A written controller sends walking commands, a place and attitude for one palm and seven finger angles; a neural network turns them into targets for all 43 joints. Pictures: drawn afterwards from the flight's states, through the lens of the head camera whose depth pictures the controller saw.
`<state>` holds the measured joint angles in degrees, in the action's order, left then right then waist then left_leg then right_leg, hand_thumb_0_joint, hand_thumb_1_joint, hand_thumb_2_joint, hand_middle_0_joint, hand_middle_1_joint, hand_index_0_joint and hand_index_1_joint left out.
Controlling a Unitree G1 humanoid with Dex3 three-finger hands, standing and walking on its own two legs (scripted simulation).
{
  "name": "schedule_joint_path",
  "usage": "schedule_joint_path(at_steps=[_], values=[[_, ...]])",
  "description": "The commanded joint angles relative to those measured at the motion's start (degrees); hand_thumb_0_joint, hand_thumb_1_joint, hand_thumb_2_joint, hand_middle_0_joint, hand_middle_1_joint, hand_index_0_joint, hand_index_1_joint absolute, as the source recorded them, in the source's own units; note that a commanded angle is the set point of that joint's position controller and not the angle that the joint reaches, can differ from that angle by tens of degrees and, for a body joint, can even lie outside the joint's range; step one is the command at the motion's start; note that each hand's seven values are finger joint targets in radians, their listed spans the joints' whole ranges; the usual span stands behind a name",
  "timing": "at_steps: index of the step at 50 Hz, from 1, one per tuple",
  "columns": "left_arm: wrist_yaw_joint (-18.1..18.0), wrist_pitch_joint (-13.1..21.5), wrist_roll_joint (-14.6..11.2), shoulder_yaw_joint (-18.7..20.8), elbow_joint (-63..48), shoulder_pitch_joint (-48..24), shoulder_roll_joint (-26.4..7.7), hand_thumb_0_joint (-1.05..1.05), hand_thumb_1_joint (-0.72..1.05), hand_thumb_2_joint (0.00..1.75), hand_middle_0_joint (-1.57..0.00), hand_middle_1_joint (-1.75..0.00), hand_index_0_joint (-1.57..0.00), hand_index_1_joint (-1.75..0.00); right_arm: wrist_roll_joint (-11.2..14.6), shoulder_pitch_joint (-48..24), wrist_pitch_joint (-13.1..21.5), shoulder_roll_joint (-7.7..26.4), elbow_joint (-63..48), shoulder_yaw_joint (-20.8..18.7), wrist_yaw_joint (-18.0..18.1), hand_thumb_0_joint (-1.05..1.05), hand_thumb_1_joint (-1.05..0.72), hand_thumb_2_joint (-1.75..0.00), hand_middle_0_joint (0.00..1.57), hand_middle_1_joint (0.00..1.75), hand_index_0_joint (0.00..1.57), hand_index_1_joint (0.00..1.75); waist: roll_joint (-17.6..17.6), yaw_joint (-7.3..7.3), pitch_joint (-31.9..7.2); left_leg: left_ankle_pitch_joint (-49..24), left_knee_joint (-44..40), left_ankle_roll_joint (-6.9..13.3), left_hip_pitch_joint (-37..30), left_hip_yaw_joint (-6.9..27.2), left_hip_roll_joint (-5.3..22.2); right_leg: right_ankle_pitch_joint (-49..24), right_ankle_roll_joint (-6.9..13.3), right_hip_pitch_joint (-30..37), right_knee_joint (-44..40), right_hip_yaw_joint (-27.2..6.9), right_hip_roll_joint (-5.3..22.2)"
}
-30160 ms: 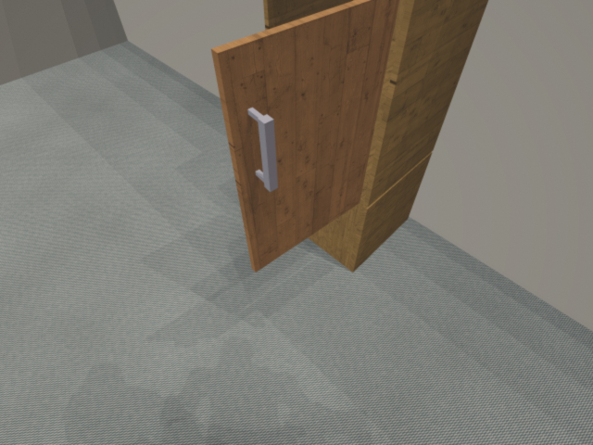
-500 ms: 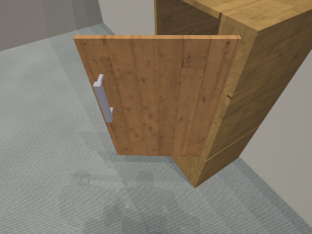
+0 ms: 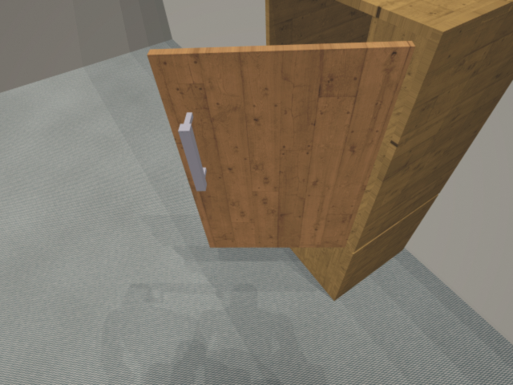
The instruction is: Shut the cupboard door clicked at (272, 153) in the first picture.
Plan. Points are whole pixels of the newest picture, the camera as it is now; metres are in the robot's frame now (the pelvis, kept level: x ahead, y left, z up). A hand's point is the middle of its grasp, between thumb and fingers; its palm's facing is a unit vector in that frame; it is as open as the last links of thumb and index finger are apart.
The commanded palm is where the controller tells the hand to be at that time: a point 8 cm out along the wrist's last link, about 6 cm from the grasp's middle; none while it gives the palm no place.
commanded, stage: come to a stop and stand still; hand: left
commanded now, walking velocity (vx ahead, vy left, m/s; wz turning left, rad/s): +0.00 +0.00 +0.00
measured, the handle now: (195, 153) +0.50 +0.15 +0.07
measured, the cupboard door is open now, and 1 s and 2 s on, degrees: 55 55 55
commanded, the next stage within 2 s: look again from close up in 0.06 s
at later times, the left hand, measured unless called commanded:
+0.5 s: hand out of the picture +0.08 +0.17 -0.16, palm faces -0.02 -0.97 -0.25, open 7.3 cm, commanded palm none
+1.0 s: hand (154, 327) +0.20 +0.18 -0.01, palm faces +0.24 -0.97 -0.06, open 7.0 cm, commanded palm +0.12 +0.22 -0.05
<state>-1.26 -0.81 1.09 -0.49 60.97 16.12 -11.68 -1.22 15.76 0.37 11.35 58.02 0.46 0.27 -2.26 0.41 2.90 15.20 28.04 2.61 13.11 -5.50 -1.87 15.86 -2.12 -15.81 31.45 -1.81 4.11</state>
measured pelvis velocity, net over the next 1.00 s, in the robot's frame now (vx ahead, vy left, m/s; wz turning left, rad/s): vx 0.01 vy -0.04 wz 0.06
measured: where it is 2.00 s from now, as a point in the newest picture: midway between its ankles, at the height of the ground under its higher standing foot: outside the picture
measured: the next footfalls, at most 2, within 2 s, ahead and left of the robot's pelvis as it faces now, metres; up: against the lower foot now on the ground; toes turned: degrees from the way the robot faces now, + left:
none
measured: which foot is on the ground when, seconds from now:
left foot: down 0.00-1.00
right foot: down 0.00-1.00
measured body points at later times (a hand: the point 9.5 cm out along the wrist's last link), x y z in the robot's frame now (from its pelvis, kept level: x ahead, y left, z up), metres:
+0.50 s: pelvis +0.02 -0.03 +0.01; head +0.04 -0.04 +0.45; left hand +0.08 +0.22 -0.14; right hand +0.07 -0.28 -0.15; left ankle +0.00 +0.09 -0.73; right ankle +0.01 -0.15 -0.73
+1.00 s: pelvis +0.01 -0.04 -0.03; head +0.03 -0.05 +0.42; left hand +0.18 +0.23 -0.01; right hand +0.16 -0.29 -0.12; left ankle +0.00 +0.09 -0.73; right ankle +0.01 -0.15 -0.73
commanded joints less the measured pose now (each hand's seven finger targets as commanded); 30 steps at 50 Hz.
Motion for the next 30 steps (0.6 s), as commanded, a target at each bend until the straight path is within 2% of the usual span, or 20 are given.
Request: schedule_joint_path(at_steps=[1, 4, 7, 15, 17, 20, 23, 26, 27, 30], values=[[-0.3, 1.9, -0.1, 1.1, -2.2, 0.1, -7.4, 0.0, 0.9, 0.9, -0.2, -0.3, -0.2, -0.3, 0.4, 0.4, 2.1, 7.9, -2.1, -1.8, 0.9, 0.0, -0.9, -0.9, 0.2, 0.3, 0.2, 0.3, 3.5, -0.12, -2.2, -2.9, -8.7, 0.6, -0.9, 8.8, 8.0, -3.3, 3.7, 0.7, -4.8, -1.9, 1.1], [-0.4, 2.2, -0.1, 1.1, -1.5, -0.4, -8.1, 0.0, 0.9, 0.9, -0.2, -0.3, -0.2, -0.3, 0.5, -0.1, 2.2, 7.9, -0.9, -1.7, 1.0, 0.0, -0.9, -0.9, 0.2, 0.3, 0.2, 0.3, 4.2, -0.3, -2.8, -7.7, -7.2, 0.3, -3.1, 7.5, 7.7, -6.5, 3.6, 0.9, -5.4, -2.3, 1.8], [-0.4, 2.1, -0.1, 1.1, -1.1, -1.0, -8.3, 0.0, 0.9, 0.9, -0.2, -0.3, -0.2, -0.3, 0.5, -0.8, 2.1, 7.7, 0.0, -1.7, 1.0, 0.0, -0.9, -0.9, 0.2, 0.3, 0.2, 0.3, 3.5, -0.29, -1.7, -7.8, -7.3, 0.1, -3.2, 7.2, 7.7, -6.7, 3.6, 0.7, -6.0, -2.4, 1.7], [-0.3, 2.2, -0.1, 1.4, -0.8, -3.2, -9.4, 0.0, 0.9, 0.9, -0.2, -0.3, -0.2, -0.3, 0.4, -3.1, 2.1, 8.4, 1.2, -1.5, 1.0, 0.0, -0.9, -0.9, 0.2, 0.3, 0.2, 0.3, 2.4, -0.06, -2.5, -8.8, -7.5, -0.5, -3.8, 6.6, 7.9, -8.7, 3.8, 2.3, -7.1, -2.8, 2.2], [-0.2, 2.3, 0.0, 1.4, -0.9, -3.6, -9.8, 0.0, 0.9, 0.9, -0.2, -0.3, -0.2, -0.3, 0.4, -3.5, 2.1, 8.3, 1.4, -1.6, 1.0, 0.0, -0.9, -0.9, 0.2, 0.3, 0.2, 0.3, 3.7, -0.04, -2.5, -9.7, -7.2, -0.6, -4.0, 6.6, 7.9, -10.2, 3.8, 2.7, -7.4, -2.8, 2.3], [-0.2, 2.5, -0.2, 1.6, -1.1, -4.6, -10.3, 0.0, 0.9, 0.9, -0.2, -0.3, -0.2, -0.3, 0.3, -3.8, 2.1, 9.0, 1.6, -1.5, 1.1, 0.0, -0.9, -0.9, 0.2, 0.3, 0.2, 0.3, 2.7, -0.11, -4.1, -11.7, -7.0, -0.9, -4.8, 6.5, 7.9, -12.8, 4.0, 4.1, -7.3, -2.9, 2.6], [-0.1, 2.4, -0.1, 1.6, -1.4, -5.3, -10.6, 0.0, 0.9, 0.9, -0.2, -0.3, -0.2, -0.3, 0.3, -4.4, 1.9, 9.2, 1.8, -1.5, 1.0, 0.0, -0.9, -0.9, 0.2, 0.3, 0.2, 0.3, 3.3, -0.04, -3.2, -11.1, -7.1, -1.1, -4.3, 6.4, 8.0, -12.8, 4.0, 4.2, -7.9, -2.7, 2.6], [0.0, 2.4, -0.2, 1.7, -1.4, -5.9, -10.9, 0.0, 0.9, 0.9, -0.2, -0.3, -0.2, -0.3, 0.2, -4.8, 1.9, 9.4, 2.1, -1.5, 1.0, 0.0, -0.9, -0.9, 0.2, 0.3, 0.2, 0.3, 2.4, 0.0, -3.5, -10.9, -7.4, -1.4, -4.8, 6.3, 8.0, -12.6, 4.1, 4.3, -8.4, -2.9, 2.7], [-0.1, 2.5, -0.2, 1.7, -1.5, -5.8, -10.9, 0.0, 0.9, 0.9, -0.2, -0.3, -0.2, -0.3, 0.3, -4.9, 1.8, 9.0, 2.1, -1.4, 1.1, 0.0, -0.9, -0.9, 0.2, 0.3, 0.2, 0.3, 3.5, 0.0, -3.0, -11.0, -7.3, -1.3, -4.9, 6.4, 8.0, -13.1, 4.1, 4.3, -8.7, -2.9, 2.6], [0.0, 2.6, -0.3, 1.8, -1.5, -6.5, -11.5, 0.0, 0.9, 0.9, -0.2, -0.3, -0.2, -0.3, 0.3, -4.9, 1.8, 9.8, 2.3, -1.4, 1.0, 0.0, -0.9, -0.9, 0.2, 0.3, 0.2, 0.3, 3.3, -0.15, -4.4, -12.0, -7.3, -1.5, -5.3, 6.2, 8.2, -14.9, 4.2, 5.6, -8.6, -2.7, 2.9]])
